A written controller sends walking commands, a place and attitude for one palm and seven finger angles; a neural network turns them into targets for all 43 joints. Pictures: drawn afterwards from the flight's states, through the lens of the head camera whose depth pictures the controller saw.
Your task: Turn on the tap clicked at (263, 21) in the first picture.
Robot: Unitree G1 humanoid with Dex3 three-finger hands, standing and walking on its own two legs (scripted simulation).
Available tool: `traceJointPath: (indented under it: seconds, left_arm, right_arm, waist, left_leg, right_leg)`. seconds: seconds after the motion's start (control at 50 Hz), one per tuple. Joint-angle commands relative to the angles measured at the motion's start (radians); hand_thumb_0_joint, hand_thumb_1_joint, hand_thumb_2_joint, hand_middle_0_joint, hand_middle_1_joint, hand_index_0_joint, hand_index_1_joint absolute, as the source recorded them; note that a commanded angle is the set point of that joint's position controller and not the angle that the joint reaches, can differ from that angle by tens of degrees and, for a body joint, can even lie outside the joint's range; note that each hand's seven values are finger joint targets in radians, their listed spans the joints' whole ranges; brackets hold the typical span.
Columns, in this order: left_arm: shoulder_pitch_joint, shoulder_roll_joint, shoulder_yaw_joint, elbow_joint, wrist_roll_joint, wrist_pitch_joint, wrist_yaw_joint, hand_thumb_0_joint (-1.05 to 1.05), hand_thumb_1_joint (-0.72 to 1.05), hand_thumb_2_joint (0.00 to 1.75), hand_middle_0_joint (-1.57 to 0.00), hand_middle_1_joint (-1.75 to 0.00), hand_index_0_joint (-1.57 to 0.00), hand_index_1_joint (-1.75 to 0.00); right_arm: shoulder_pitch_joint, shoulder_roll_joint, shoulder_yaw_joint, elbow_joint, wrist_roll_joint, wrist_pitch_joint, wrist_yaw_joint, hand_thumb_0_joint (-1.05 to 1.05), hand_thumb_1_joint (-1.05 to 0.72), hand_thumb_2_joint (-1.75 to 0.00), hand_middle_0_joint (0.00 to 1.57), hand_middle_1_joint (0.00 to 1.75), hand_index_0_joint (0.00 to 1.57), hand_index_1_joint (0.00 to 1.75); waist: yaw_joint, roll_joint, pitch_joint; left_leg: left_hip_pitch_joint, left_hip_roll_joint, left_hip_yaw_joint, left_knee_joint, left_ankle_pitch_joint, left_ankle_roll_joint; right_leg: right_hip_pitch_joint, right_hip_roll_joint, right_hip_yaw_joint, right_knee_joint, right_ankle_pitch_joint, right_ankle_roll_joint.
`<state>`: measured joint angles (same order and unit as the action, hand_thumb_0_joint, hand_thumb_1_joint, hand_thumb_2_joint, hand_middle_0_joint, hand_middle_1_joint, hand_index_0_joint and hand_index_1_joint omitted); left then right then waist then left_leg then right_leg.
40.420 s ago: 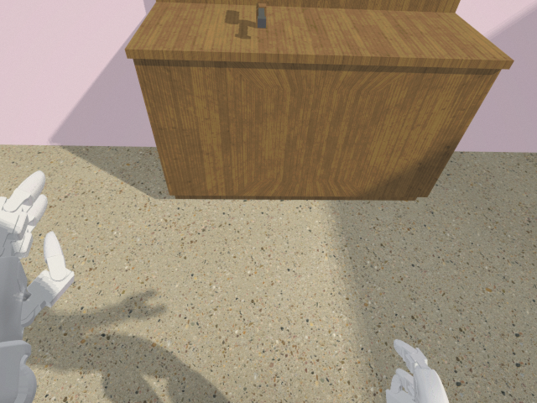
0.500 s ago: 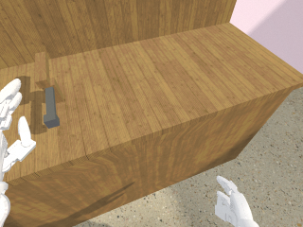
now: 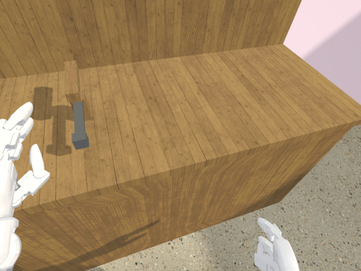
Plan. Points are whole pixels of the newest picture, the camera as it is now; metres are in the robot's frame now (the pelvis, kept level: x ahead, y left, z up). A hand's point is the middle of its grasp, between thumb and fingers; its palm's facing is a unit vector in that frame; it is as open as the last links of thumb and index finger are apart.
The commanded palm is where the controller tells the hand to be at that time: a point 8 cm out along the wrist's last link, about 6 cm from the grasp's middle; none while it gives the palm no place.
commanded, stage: come to a stop and stand still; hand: left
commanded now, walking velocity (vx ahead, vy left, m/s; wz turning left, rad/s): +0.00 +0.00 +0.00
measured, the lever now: (80, 140) +0.35 +0.26 +0.09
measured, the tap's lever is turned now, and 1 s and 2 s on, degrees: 0 0 0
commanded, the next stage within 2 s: look again from close up in 0.28 s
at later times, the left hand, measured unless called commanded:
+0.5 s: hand (48, 162) +0.24 +0.25 +0.16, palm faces +0.38 -0.84 -0.39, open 7.4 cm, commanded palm +0.18 +0.28 +0.18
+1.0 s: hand (53, 159) +0.24 +0.24 +0.17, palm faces +0.36 -0.86 -0.35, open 7.4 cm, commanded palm +0.17 +0.27 +0.17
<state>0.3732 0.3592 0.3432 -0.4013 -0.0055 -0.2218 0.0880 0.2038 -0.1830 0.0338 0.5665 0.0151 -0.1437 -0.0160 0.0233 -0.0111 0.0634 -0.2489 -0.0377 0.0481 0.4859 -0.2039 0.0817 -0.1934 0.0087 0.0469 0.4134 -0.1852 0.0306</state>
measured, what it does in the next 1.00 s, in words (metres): stands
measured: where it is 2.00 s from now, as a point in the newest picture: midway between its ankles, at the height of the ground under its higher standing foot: outside the picture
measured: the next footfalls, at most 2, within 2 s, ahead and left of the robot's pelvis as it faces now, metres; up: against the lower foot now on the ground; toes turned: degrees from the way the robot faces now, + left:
none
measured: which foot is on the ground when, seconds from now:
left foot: down 0.00-1.00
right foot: down 0.00-1.00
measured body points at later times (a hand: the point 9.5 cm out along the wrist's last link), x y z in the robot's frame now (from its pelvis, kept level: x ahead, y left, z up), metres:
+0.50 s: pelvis +0.03 +0.00 +0.00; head +0.06 +0.03 +0.45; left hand +0.22 +0.30 +0.18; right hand +0.22 -0.21 -0.07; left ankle +0.04 +0.06 -0.74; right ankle +0.03 -0.15 -0.74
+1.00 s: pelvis +0.01 -0.02 -0.01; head +0.00 -0.03 +0.44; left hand +0.22 +0.28 +0.19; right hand +0.22 -0.23 -0.08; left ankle +0.04 +0.06 -0.74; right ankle +0.03 -0.14 -0.74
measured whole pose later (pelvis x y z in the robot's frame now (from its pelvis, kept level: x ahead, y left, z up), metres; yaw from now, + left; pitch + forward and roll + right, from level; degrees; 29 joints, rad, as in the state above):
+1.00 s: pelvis +0.01 -0.02 -0.01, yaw +0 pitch -2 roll +0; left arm 0.23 0.39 0.38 -0.40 -0.10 0.12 -0.02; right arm 0.14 -0.23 0.06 0.60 0.00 -0.09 0.03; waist 0.05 0.02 0.01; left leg -0.28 -0.04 0.05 0.54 -0.23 0.05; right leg -0.26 -0.01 -0.02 0.55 -0.26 0.00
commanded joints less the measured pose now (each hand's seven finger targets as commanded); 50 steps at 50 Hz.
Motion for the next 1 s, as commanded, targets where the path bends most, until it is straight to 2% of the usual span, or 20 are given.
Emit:
traceJointPath:
  seconds: [0.0, 0.1, 0.16, 0.18, 0.26, 0.28, 0.4, 0.46, 0.62, 0.74, 0.76, 0.78, 0.8, 0.82, 0.84, 0.86, 0.9, 0.94, 0.96, 0.98]
  left_arm:
    - [-0.091, 0.161, 0.102, -0.261, -0.012, -0.061, 0.018, 0.00, 0.90, 0.90, -0.20, -0.30, -0.20, -0.30]
    - [-0.084, 0.152, 0.089, -0.270, -0.018, -0.045, 0.016, 0.00, 0.90, 0.90, -0.20, -0.30, -0.20, -0.30]
    - [-0.066, 0.178, 0.120, -0.268, -0.016, -0.034, 0.021, 0.00, 0.90, 0.90, -0.20, -0.30, -0.20, -0.30]
    - [-0.056, 0.143, 0.090, -0.252, -0.021, -0.031, 0.016, 0.00, 0.90, 0.90, -0.20, -0.30, -0.20, -0.30]
    - [-0.047, 0.194, 0.138, -0.297, -0.018, -0.027, 0.025, 0.00, 0.90, 0.90, -0.20, -0.30, -0.20, -0.30]
    - [-0.037, 0.153, 0.103, -0.289, -0.024, -0.028, 0.021, 0.00, 0.90, 0.90, -0.20, -0.30, -0.20, -0.30]
    - [-0.018, 0.180, 0.124, -0.325, -0.025, -0.025, 0.026, 0.00, 0.90, 0.90, -0.20, -0.30, -0.20, -0.30]
    - [0.003, 0.200, 0.152, -0.304, -0.023, -0.019, 0.032, 0.00, 0.90, 0.90, -0.20, -0.30, -0.20, -0.30]
    - [-0.019, 0.166, 0.110, -0.265, -0.030, -0.014, 0.028, 0.00, 0.90, 0.90, -0.20, -0.30, -0.20, -0.30]
    - [-0.037, 0.173, 0.110, -0.292, -0.027, -0.020, 0.034, 0.00, 0.90, 0.90, -0.20, -0.30, -0.20, -0.30]
    - [-0.940, 0.953, 0.332, -0.708, 0.011, -0.183, 0.065, 0.00, 0.90, 0.90, -0.20, -0.30, -0.20, -0.30]
    - [-0.560, 0.470, 0.338, -0.072, 0.086, 0.025, 0.018, 0.00, 0.90, 0.90, -0.20, -0.30, -0.20, -0.30]
    - [-0.365, 0.283, 0.134, 0.024, -0.040, 0.122, -0.020, 0.00, 0.90, 0.90, -0.20, -0.30, -0.20, -0.30]
    - [-0.363, 0.163, 0.126, -0.117, -0.097, 0.170, -0.074, 0.00, 0.90, 0.90, -0.20, -0.30, -0.20, -0.30]
    - [-0.215, 0.193, 0.146, -0.082, -0.146, 0.238, -0.113, 0.00, 0.90, 0.90, -0.20, -0.30, -0.20, -0.30]
    - [-0.081, 0.067, 0.054, -0.030, -0.171, 0.308, -0.143, 0.00, 0.90, 0.90, -0.20, -0.30, -0.20, -0.30]
    - [-0.155, 0.080, -0.018, -0.154, -0.125, 0.340, -0.160, 0.00, 0.90, 0.90, -0.20, -0.30, -0.20, -0.30]
    - [-0.103, 0.149, 0.042, -0.198, -0.086, 0.306, -0.132, 0.00, 0.90, 0.90, -0.20, -0.30, -0.20, -0.30]
    - [-0.100, 0.232, 0.122, -0.263, -0.071, 0.277, -0.096, 0.00, 0.90, 0.90, -0.20, -0.30, -0.20, -0.30]
    - [-0.163, 0.259, 0.143, -0.350, -0.058, 0.218, -0.065, 0.00, 0.90, 0.90, -0.20, -0.30, -0.20, -0.30]
  right_arm:
    - [-0.094, -0.135, -0.057, -0.163, 0.005, -0.048, -0.003, 0.00, -0.90, -0.90, 0.20, 0.30, 0.20, 0.30]
    - [-0.092, -0.137, -0.059, -0.160, 0.007, -0.036, 0.001, 0.00, -0.90, -0.90, 0.20, 0.30, 0.20, 0.30]
    - [-0.104, -0.134, -0.058, -0.161, 0.010, -0.025, 0.000, 0.00, -0.90, -0.90, 0.20, 0.30, 0.20, 0.30]
    - [-0.095, -0.134, -0.057, -0.160, 0.008, -0.019, 0.001, 0.00, -0.90, -0.90, 0.20, 0.30, 0.20, 0.30]
    - [-0.111, -0.136, -0.061, -0.169, 0.013, -0.010, -0.001, 0.00, -0.90, -0.90, 0.20, 0.30, 0.20, 0.30]
    - [-0.099, -0.133, -0.060, -0.167, 0.011, -0.005, -0.001, 0.00, -0.90, -0.90, 0.20, 0.30, 0.20, 0.30]
    - [-0.100, -0.136, -0.068, -0.174, 0.014, 0.001, -0.003, 0.00, -0.90, -0.90, 0.20, 0.30, 0.20, 0.30]
    - [-0.106, -0.139, -0.067, -0.172, 0.018, 0.006, -0.006, 0.00, -0.90, -0.90, 0.20, 0.30, 0.20, 0.30]
    - [-0.102, -0.142, -0.068, -0.165, 0.016, 0.015, -0.015, 0.00, -0.90, -0.90, 0.20, 0.30, 0.20, 0.30]
    - [-0.102, -0.141, -0.070, -0.162, 0.016, 0.009, -0.021, 0.00, -0.90, -0.90, 0.20, 0.30, 0.20, 0.30]
    - [0.072, -0.198, 0.122, -0.295, 0.063, 0.015, -0.096, 0.00, -0.90, -0.90, 0.20, 0.30, 0.20, 0.30]
    - [-0.079, -0.142, -0.058, -0.139, -0.088, -0.008, -0.069, 0.00, -0.90, -0.90, 0.20, 0.30, 0.20, 0.30]
    - [-0.038, -0.178, -0.049, -0.149, -0.056, -0.011, -0.001, 0.00, -0.90, -0.90, 0.20, 0.30, 0.20, 0.30]
    - [-0.057, -0.206, -0.073, -0.125, -0.050, -0.023, 0.020, 0.00, -0.90, -0.90, 0.20, 0.30, 0.20, 0.30]
    - [-0.057, -0.215, -0.086, -0.106, -0.033, -0.021, 0.019, 0.00, -0.90, -0.90, 0.20, 0.30, 0.20, 0.30]
    - [-0.129, -0.195, -0.061, -0.120, -0.003, -0.019, 0.036, 0.00, -0.90, -0.90, 0.20, 0.30, 0.20, 0.30]
    - [-0.191, -0.209, -0.051, -0.137, 0.001, -0.010, 0.051, 0.00, -0.90, -0.90, 0.20, 0.30, 0.20, 0.30]
    - [-0.203, -0.203, -0.048, -0.149, -0.005, 0.005, 0.044, 0.00, -0.90, -0.90, 0.20, 0.30, 0.20, 0.30]
    - [-0.236, -0.200, -0.040, -0.165, 0.011, 0.015, 0.035, 0.00, -0.90, -0.90, 0.20, 0.30, 0.20, 0.30]
    - [-0.233, -0.184, -0.041, -0.179, -0.017, 0.011, 0.027, 0.00, -0.90, -0.90, 0.20, 0.30, 0.20, 0.30]
  waist:
    - [0.005, 0.099, -0.146]
    - [0.001, 0.094, -0.167]
    - [0.005, 0.084, -0.173]
    - [0.003, 0.068, -0.167]
    - [0.006, 0.091, -0.184]
    - [0.003, 0.078, -0.188]
    - [0.002, 0.110, -0.202]
    - [0.003, 0.094, -0.193]
    - [-0.002, 0.055, -0.162]
    - [-0.001, 0.091, -0.159]
    - [-0.068, 0.320, -0.111]
    - [0.106, 0.237, -0.366]
    - [0.022, 0.165, -0.306]
    - [0.044, 0.117, -0.404]
    - [0.071, 0.132, -0.401]
    - [0.075, 0.105, -0.331]
    - [0.058, 0.072, -0.185]
    - [0.056, 0.018, -0.161]
    - [0.061, 0.016, -0.189]
    - [0.059, 0.029, -0.246]
  left_leg:
    - [0.046, 0.132, -0.135, -0.166, -0.080, -0.052]
    - [0.113, 0.125, -0.117, -0.122, 0.133, -0.073]
    - [0.126, 0.124, -0.116, -0.115, 0.174, -0.079]
    - [0.123, 0.124, -0.119, -0.110, 0.177, -0.076]
    - [0.124, 0.122, -0.117, -0.105, 0.193, -0.078]
    - [0.128, 0.123, -0.121, -0.099, 0.213, -0.078]
    - [0.149, 0.137, -0.122, -0.087, 0.270, -0.081]
    - [0.136, 0.128, -0.118, -0.083, 0.256, -0.082]
    - [0.087, 0.124, -0.123, -0.104, 0.089, -0.061]
    - [0.080, 0.127, -0.134, -0.124, 0.055, -0.056]
    - [-0.187, 0.090, -0.158, -0.121, -0.044, -0.036]
    - [0.182, 0.089, -0.151, -0.061, 0.398, -0.123]
    - [0.227, 0.094, -0.172, -0.031, 0.707, -0.186]
    - [0.368, 0.107, -0.139, 0.019, 0.774, -0.184]
    - [0.376, 0.105, -0.118, 0.006, 0.781, -0.165]
    - [0.331, 0.099, -0.102, -0.015, 0.729, -0.166]
    - [0.173, 0.096, -0.101, -0.022, 0.438, -0.128]
    - [0.071, 0.082, -0.110, -0.040, 0.186, -0.110]
    - [0.054, 0.073, -0.093, -0.048, 0.071, -0.098]
    - [0.035, 0.057, -0.103, -0.045, 0.018, -0.098]
  right_leg:
    - [0.042, -0.029, -0.013, -0.033, 0.047, -0.048]
    - [0.036, -0.034, -0.022, -0.016, 0.133, -0.049]
    - [0.040, -0.033, -0.026, -0.015, 0.146, -0.046]
    - [0.036, -0.034, -0.031, -0.018, 0.145, -0.045]
    - [0.062, -0.037, -0.029, -0.013, 0.165, -0.048]
    - [0.059, -0.036, -0.039, -0.013, 0.164, -0.048]
    - [0.065, -0.042, -0.046, -0.010, 0.158, -0.049]
    - [0.071, -0.043, -0.040, -0.019, 0.180, -0.051]
    - [0.068, -0.061, -0.015, -0.050, 0.155, -0.056]
    - [0.074, -0.060, -0.013, -0.045, 0.132, -0.060]
    - [0.085, 0.020, -0.023, 0.072, -0.111, 0.029]
    - [0.043, 0.010, -0.086, 0.149, 0.052, -0.088]
    - [-0.069, 0.033, -0.137, 0.116, 0.055, -0.083]
    - [-0.094, 0.037, -0.121, 0.123, 0.118, -0.066]
    - [-0.085, 0.027, -0.115, 0.113, 0.121, -0.062]
    - [-0.107, 0.035, -0.124, 0.117, 0.081, -0.059]
    - [-0.154, 0.020, -0.157, 0.104, 0.075, -0.058]
    - [-0.131, 0.020, -0.177, 0.104, 0.039, -0.061]
    - [-0.124, 0.034, -0.166, 0.121, -0.006, -0.062]
    - [-0.117, 0.031, -0.162, 0.120, -0.038, -0.065]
